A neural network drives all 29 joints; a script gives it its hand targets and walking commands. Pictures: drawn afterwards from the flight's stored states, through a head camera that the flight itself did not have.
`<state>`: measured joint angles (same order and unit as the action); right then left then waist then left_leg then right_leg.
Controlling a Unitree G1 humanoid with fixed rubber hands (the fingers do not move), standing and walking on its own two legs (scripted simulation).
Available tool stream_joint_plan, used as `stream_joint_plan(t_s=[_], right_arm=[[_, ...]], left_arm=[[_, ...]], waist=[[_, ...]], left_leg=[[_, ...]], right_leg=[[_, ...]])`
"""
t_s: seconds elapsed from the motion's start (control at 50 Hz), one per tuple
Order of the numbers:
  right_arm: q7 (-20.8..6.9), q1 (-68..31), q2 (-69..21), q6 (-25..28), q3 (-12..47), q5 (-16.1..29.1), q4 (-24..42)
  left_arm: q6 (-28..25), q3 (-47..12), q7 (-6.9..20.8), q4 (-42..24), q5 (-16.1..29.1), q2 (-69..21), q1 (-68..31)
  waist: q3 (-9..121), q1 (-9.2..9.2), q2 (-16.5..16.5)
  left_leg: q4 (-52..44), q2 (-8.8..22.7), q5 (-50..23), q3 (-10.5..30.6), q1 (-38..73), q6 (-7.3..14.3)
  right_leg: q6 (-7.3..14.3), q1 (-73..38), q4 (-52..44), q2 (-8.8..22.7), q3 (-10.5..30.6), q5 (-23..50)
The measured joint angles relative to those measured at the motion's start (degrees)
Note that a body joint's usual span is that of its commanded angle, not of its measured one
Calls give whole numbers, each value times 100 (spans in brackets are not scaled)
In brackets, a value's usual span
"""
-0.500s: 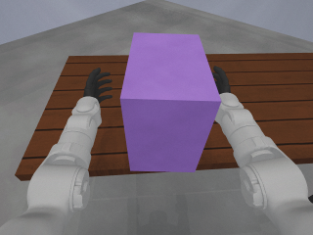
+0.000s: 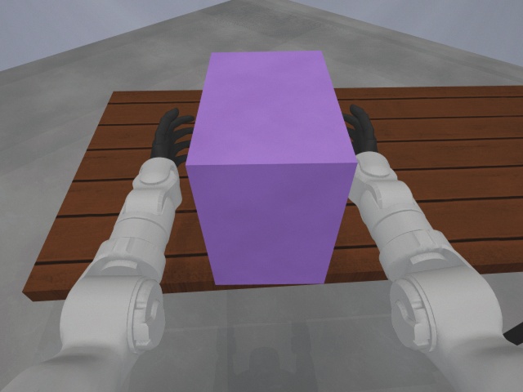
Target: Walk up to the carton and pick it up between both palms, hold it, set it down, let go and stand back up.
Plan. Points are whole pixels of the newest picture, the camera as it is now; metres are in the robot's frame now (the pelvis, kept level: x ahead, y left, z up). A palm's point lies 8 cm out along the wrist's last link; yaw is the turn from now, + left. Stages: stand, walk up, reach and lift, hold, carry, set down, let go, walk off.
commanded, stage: reach and lift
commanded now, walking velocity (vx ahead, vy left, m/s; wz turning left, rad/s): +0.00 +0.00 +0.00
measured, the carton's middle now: (267, 168) +0.49 +0.01 +0.09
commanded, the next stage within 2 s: none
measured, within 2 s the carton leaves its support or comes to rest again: leaves its support in 1.20 s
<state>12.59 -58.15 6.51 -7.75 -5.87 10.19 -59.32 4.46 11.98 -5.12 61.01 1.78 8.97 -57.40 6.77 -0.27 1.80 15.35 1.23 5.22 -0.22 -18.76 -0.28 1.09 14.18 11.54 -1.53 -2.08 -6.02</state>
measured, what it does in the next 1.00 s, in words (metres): stands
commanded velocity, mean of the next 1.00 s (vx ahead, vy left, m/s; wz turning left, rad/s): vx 0.00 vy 0.00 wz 0.00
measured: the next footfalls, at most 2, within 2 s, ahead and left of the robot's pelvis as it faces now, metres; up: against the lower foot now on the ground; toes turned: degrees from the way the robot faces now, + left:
none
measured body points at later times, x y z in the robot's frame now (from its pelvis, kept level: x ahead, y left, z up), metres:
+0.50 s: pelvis +0.00 +0.00 +0.00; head +0.03 +0.02 +0.45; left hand +0.46 +0.17 +0.15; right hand +0.46 -0.12 +0.17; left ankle +0.02 +0.12 -0.75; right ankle -0.01 -0.11 -0.75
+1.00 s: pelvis +0.02 -0.01 +0.00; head +0.04 +0.01 +0.45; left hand +0.46 +0.15 +0.15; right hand +0.45 -0.14 +0.15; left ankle +0.02 +0.12 -0.75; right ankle -0.01 -0.11 -0.75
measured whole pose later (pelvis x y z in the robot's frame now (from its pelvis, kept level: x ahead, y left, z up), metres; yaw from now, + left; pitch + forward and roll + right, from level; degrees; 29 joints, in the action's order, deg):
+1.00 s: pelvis +0.02 -0.01 +0.00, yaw +4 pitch +2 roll +0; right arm 3.4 -48.2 -6.2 -4.3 -29.4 -20.1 -42.3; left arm 11.7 31.7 4.4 39.8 -24.3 -4.6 -51.2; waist 0.4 -3.3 2.4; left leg 8.8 0.0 3.8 3.4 -7.6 -0.8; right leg 1.1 2.1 6.1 -0.6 -6.5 -6.6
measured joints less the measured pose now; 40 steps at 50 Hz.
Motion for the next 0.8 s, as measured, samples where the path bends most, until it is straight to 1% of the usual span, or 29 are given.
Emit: stream_joint_plan(t_s=[0.18,0.28,0.44,0.54,0.58,0.62,0.68,0.72,0.76,0.8], right_arm=[[117,-58,-214,64,-180,-260,19],[130,-58,-257,80,-279,-339,19],[65,-31,-299,93,-470,-524,50],[-19,-19,-360,117,-720,-801,66],[-81,-7,-426,127,-939,-1028,111],[-198,25,-545,132,-1297,-1418,224],[-469,131,-853,127,-2075,-2301,608],[-725,257,-1057,107,-2504,-2833,959],[-910,409,-1198,110,-2710,-3185,1261],[-1001,583,-1274,132,-2749,-3327,1491]], left_arm=[[-37,246,-28,-3,-315,-137,-39],[-21,347,-30,-55,-443,-174,-33],[2,445,-32,-140,-581,-239,-19],[-31,655,6,-132,-802,-316,-47],[-46,847,64,-157,-999,-376,-53],[-50,1183,175,-252,-1356,-492,-46],[14,1847,451,-631,-2105,-784,21],[149,2139,659,-967,-2473,-981,110],[296,2243,812,-1286,-2657,-1133,213],[425,2215,899,-1555,-2685,-1242,327]], waist=[[6,-6,10],[-32,11,12],[-63,6,25],[-92,-8,20],[-114,-28,11],[-153,-63,-4],[-268,-158,-42],[-354,-224,-60],[-437,-279,-59],[-503,-311,-42]], left_leg=[[-103,-15,-21,-5,104,7],[-123,-18,-14,-20,175,12],[-147,-17,-22,-20,210,12],[-191,-19,-47,-2,244,9],[-220,-25,-64,19,267,7],[-274,-40,-92,58,318,6],[-427,-86,-168,161,475,6],[-548,-122,-225,236,613,5],[-621,-143,-249,293,742,0],[-648,-151,-240,328,845,-7]], right_leg=[[-8,-115,-123,15,-9,30],[-15,-201,-185,20,-1,50],[-15,-264,-268,19,-14,89],[-12,-317,-339,19,-41,121],[-11,-357,-383,22,-65,137],[-9,-437,-464,31,-106,163],[-9,-655,-658,60,-215,220],[-12,-813,-761,85,-295,238],[-13,-943,-793,100,-358,219],[-8,-1034,-768,106,-398,169]])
